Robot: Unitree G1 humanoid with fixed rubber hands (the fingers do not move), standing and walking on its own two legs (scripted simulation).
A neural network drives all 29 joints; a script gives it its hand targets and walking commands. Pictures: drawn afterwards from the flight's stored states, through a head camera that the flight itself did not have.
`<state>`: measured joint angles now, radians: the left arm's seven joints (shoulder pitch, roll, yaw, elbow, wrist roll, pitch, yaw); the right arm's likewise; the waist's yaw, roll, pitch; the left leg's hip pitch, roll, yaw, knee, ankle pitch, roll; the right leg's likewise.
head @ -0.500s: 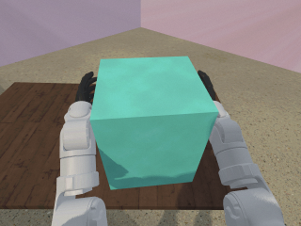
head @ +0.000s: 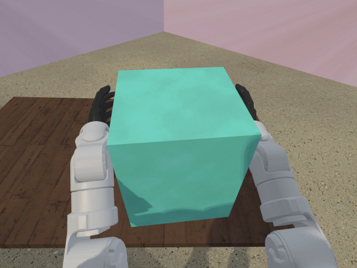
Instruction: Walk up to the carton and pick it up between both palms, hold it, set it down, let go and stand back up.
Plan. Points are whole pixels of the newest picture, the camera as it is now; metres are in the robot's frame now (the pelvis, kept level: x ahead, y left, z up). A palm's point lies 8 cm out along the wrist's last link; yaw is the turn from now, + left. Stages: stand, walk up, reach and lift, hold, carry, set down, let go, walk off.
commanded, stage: hold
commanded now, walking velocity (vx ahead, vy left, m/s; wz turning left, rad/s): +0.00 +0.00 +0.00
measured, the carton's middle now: (176, 147) +0.32 +0.00 +0.17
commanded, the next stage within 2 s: none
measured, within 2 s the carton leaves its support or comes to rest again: neither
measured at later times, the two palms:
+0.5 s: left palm (97, 125) +0.36 +0.16 +0.20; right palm (241, 120) +0.36 -0.14 +0.20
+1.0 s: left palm (100, 121) +0.36 +0.16 +0.21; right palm (244, 117) +0.36 -0.15 +0.21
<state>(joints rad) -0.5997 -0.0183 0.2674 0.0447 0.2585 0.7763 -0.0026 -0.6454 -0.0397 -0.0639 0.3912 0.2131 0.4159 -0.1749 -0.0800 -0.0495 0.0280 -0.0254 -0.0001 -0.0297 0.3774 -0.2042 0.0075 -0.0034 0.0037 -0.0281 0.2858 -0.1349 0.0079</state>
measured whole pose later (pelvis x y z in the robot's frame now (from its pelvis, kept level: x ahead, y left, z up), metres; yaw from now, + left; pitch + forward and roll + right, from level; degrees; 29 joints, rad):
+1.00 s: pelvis +0.01 +0.00 +0.00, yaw -1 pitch -8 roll -1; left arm -0.58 -0.02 0.27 0.02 0.24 0.75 0.00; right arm -0.63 -0.06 -0.04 0.36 0.24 0.40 -0.19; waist -0.08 -0.06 0.02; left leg -0.03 0.00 -0.02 0.37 -0.21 0.01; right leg -0.01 0.01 -0.02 0.27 -0.13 0.01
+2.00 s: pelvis +0.00 +0.00 +0.00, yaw +0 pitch -8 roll -1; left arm -0.61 -0.02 0.28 0.10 0.26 0.75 -0.01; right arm -0.66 -0.04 -0.05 0.44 0.21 0.40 -0.18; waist -0.08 -0.03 0.01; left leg -0.02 0.00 -0.03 0.36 -0.19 0.01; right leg -0.01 0.00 -0.03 0.28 -0.14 0.01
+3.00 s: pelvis +0.00 -0.01 +0.00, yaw +0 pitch -9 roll -1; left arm -0.62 -0.01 0.28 0.09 0.27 0.77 -0.02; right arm -0.67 -0.04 -0.07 0.43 0.20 0.41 -0.17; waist -0.08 -0.06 0.02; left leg -0.01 0.00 -0.03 0.36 -0.19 0.00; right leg 0.00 0.01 -0.04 0.29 -0.14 0.00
